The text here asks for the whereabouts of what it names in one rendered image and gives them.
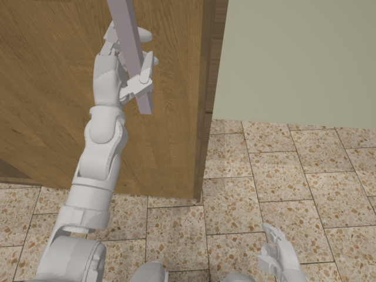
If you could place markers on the robot left thigh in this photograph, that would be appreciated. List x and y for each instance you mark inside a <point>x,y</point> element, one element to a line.
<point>150,272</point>

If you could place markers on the right robot forearm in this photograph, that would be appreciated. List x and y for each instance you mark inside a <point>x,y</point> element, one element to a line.
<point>293,275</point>

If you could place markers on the left robot forearm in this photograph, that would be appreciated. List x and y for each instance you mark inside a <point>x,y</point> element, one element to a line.
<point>87,205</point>

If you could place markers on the left robot hand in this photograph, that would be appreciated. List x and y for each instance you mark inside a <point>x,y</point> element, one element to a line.
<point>109,72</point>

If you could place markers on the right robot hand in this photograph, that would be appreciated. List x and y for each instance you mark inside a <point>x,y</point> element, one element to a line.
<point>275,260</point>

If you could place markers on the handle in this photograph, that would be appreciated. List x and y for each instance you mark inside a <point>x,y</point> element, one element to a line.
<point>124,20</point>

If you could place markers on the left robot upper arm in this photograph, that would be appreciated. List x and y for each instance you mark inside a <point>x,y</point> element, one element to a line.
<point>73,259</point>

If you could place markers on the wardrobe door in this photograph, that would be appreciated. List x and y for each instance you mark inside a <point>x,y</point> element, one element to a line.
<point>47,56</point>
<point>7,170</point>

